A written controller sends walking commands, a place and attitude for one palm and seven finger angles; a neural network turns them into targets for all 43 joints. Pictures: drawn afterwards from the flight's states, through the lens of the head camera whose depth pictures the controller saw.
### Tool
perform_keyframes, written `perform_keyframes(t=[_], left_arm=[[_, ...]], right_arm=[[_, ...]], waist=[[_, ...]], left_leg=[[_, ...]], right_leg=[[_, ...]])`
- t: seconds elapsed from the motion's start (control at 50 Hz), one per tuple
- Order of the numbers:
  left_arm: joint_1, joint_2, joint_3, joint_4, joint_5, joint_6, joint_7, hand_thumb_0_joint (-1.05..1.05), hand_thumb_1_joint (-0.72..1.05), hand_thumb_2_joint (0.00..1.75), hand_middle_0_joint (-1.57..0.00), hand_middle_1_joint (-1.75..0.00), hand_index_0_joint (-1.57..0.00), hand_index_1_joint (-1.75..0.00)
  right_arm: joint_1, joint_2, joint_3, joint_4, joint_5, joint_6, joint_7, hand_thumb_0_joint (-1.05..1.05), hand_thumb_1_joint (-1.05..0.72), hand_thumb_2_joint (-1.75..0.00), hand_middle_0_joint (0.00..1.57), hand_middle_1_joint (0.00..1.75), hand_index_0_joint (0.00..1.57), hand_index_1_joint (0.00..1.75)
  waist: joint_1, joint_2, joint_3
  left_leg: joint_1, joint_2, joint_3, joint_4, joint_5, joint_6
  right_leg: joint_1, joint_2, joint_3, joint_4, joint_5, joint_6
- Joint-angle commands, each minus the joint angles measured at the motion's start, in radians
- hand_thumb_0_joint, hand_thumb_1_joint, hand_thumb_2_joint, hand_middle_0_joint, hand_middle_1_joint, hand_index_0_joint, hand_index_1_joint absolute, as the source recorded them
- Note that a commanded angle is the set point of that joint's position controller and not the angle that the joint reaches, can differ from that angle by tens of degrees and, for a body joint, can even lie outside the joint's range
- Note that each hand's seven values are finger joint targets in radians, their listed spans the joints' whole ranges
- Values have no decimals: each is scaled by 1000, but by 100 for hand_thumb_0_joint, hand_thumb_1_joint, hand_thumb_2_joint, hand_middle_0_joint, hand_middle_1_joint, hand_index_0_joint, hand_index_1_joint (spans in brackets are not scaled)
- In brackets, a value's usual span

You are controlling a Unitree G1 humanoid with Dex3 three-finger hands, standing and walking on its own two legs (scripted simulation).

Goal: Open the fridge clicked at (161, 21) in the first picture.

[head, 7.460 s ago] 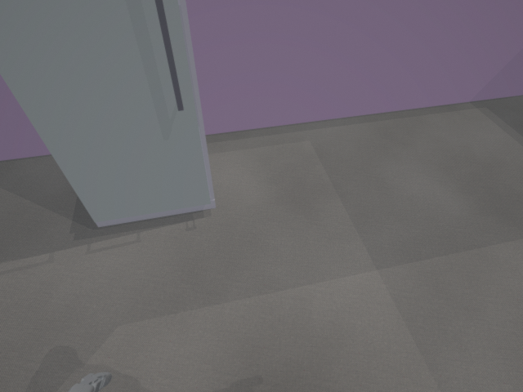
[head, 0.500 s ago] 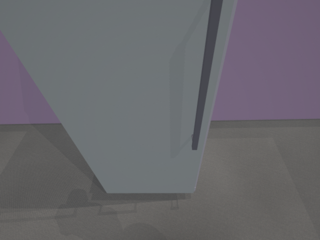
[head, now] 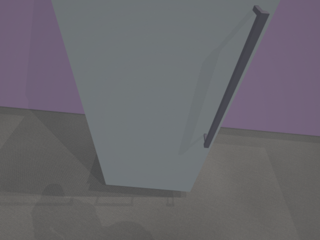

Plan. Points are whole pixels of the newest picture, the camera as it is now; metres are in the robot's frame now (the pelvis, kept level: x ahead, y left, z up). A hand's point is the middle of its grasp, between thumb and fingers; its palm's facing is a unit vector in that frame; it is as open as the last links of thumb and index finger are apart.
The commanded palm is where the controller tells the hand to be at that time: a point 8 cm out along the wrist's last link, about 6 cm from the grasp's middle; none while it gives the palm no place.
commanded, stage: come to a stop and stand still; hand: right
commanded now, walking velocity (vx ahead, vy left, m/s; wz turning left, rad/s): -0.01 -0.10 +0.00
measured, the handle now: (225, 95) +0.51 -0.17 +0.11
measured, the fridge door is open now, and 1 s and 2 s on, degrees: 0 0 0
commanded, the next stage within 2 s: look again from close up in 1.38 s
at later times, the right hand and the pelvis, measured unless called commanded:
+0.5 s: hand out of the picture -0.01 -0.22 -0.19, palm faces +0.05 +0.98 -0.18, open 7.4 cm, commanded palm none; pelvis -0.01 -0.05 -0.01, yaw -1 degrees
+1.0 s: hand out of the picture +0.05 -0.25 -0.17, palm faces +0.02 +0.95 -0.31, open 7.4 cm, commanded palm none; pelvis -0.03 -0.02 -0.02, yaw -1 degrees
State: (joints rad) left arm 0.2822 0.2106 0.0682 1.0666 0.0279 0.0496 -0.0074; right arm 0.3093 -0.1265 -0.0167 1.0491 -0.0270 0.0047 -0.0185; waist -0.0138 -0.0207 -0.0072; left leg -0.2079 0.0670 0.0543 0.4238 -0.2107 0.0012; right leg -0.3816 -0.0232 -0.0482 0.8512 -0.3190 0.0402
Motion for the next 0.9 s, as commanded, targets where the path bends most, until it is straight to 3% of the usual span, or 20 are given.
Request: perform_keyframes(t=[0.0, 0.04, 0.06, 0.12, 0.14, 0.16, 0.18, 0.2, 0.22, 0.32, 0.46, 0.6, 0.62, 0.64, 0.66, 0.68, 0.72, 0.76, 0.78, 0.88], left_arm=[[-48, 33, -9, -80, -7, -29, 4, 0, 90, 90, -20, -30, -20, -30], [-62, 20, -16, -82, -13, -34, 9, 0, 90, 90, -20, -30, -20, -30], [-38, 12, -18, -74, -16, -35, 13, 0, 90, 90, -20, -30, -20, -30], [82, 8, -25, -15, -20, -49, 22, 0, 90, 90, -20, -30, -20, -30], [101, 42, -23, -7, -16, -58, 27, 0, 90, 90, -20, -30, -20, -30], [87, 81, -20, -10, -12, -62, 31, 0, 90, 90, -20, -30, -20, -30], [55, 97, -21, -19, -12, -60, 36, 0, 90, 90, -20, -30, -20, -30], [35, 85, -24, -6, -13, -65, 38, 0, 90, 90, -20, -30, -20, -30], [22, 78, -28, -4, -15, -64, 41, 0, 90, 90, -20, -30, -20, -30], [25, 50, -35, 16, -20, -69, 45, 0, 90, 90, -20, -30, -20, -30], [35, 44, -40, 29, -20, -75, 42, 0, 90, 90, -20, -30, -20, -30], [58, 34, -41, 47, -21, -82, 43, 0, 90, 90, -20, -30, -20, -30], [0, 184, -33, -70, -10, -87, 29, 0, 90, 90, -20, -30, -20, -30], [31, 184, 1, -93, -4, -115, 39, 0, 90, 90, -20, -30, -20, -30], [31, 174, 6, -95, -7, -119, 48, 0, 90, 90, -20, -30, -20, -30], [36, 145, 4, -100, -10, -115, 53, 0, 90, 90, -20, -30, -20, -30], [29, 134, 0, -120, -9, -100, 50, 0, 90, 90, -20, -30, -20, -30], [17, 143, 6, -137, -14, -87, 44, 0, 90, 90, -20, -30, -20, -30], [6, 151, 8, -142, -14, -84, 42, 0, 90, 90, -20, -30, -20, -30], [-45, 190, 7, -160, -13, -78, 29, 0, 90, 90, -20, -30, -20, -30]], right_arm=[[70, -200, -56, -25, -2, -25, -17, 0, -90, -90, 20, 30, 20, 30], [83, -207, -61, -8, -5, -23, -19, 0, -90, -90, 20, 30, 20, 30], [68, -208, -61, -3, -4, -21, -20, 0, -90, -90, 20, 30, 20, 30], [-12, -178, -52, 1, 10, -13, -20, 0, -90, -90, 20, 30, 20, 30], [-10, -145, -46, -7, 16, -7, -19, 0, -90, -90, 20, 30, 20, 30], [-4, -112, -37, -11, 17, -3, -16, 0, -90, -90, 20, 30, 20, 30], [-1, -89, -31, -6, 13, -2, -15, 0, -90, -90, 20, 30, 20, 30], [-34, -82, -23, 12, 10, 6, -16, 0, -90, -90, 20, 30, 20, 30], [-41, -91, -21, 15, 8, 9, -15, 0, -90, -90, 20, 30, 20, 30], [-2, -108, -7, 77, 8, 2, -12, 0, -90, -90, 20, 30, 20, 30], [0, -110, -3, 87, 10, -1, -15, 0, -90, -90, 20, 30, 20, 30], [-3, -113, -3, 89, 14, -11, -18, 0, -90, -90, 20, 30, 20, 30], [-24, -297, 2, -8, 0, -38, -17, 0, -90, -90, 20, 30, 20, 30], [-10, -226, -25, -38, -1, -38, -23, 0, -90, -90, 20, 30, 20, 30], [-2, -222, -22, -53, 2, -40, -22, 0, -90, -90, 20, 30, 20, 30], [15, -197, -18, -59, 3, -41, -23, 0, -90, -90, 20, 30, 20, 30], [32, -196, -16, -77, 2, -36, -23, 0, -90, -90, 20, 30, 20, 30], [-3, -233, -29, -101, 1, -28, -22, 0, -90, -90, 20, 30, 20, 30], [-14, -246, -33, -116, 2, -29, -21, 0, -90, -90, 20, 30, 20, 30], [-68, -319, -41, -150, 7, -38, -14, 0, -90, -90, 20, 30, 20, 30]], waist=[[-50, 187, 46], [-62, 199, 28], [-48, 204, 13], [13, 181, -22], [13, 56, -32], [0, -58, -18], [-12, -50, 6], [-1, -146, 31], [-8, -167, 76], [-8, -23, 86], [-3, -13, 87], [3, 9, 51], [23, 45, 136], [20, -19, -32], [16, -101, -136], [17, -75, -156], [8, 63, -85], [24, 74, 20], [23, 56, 39], [27, 66, 28]], left_leg=[[104, 255, -226, -179, 43, 135], [122, 259, -228, -140, 188, 150], [103, 250, -215, -126, 210, 146], [-25, 153, -126, -37, 129, 64], [-88, 97, -80, 19, 56, 28], [-92, 48, -28, 32, -19, -7], [-69, 28, 0, 31, -47, -22], [-40, 22, 30, 61, -49, -37], [-18, 19, 28, 65, -53, -38], [32, 45, -11, -16, 86, -31], [45, 57, -19, -40, 97, -33], [62, 64, -27, -45, 153, -25], [26, 27, -18, 22, 149, 2], [51, 40, -20, 119, 109, 12], [29, 37, -13, 139, 151, 25], [19, 32, -14, 118, 148, 27], [38, 45, -35, 90, 232, 32], [5, 62, -50, 74, 199, 31], [-7, 62, -55, 72, 193, 33], [-20, 83, -90, 20, 134, 38]], right_leg=[[-90, -24, 10, -83, -72, 8], [-39, -15, -2, -174, -110, 6], [12, -12, -4, -224, -90, 2], [266, -9, -14, -479, 119, -10], [327, -82, 48, -496, 200, -33], [274, -174, 135, -507, 252, -72], [209, -210, 154, -522, 233, -95], [171, -197, 170, -589, 199, -99], [129, -187, 160, -606, 204, -101], [160, -125, 91, -562, 241, -69], [165, -107, 81, -580, 196, -58], [216, -99, 55, -543, 300, -53], [159, -53, 84, -541, 370, -36], [198, -97, 115, -449, 506, -50], [284, -107, 105, -401, 627, -66], [295, -115, 101, -372, 622, -77], [200, -91, 75, -333, 466, -80], [110, -66, 55, -359, 267, -71], [100, -66, 54, -363, 249, -72], [122, -60, 51, -370, 178, -69]])
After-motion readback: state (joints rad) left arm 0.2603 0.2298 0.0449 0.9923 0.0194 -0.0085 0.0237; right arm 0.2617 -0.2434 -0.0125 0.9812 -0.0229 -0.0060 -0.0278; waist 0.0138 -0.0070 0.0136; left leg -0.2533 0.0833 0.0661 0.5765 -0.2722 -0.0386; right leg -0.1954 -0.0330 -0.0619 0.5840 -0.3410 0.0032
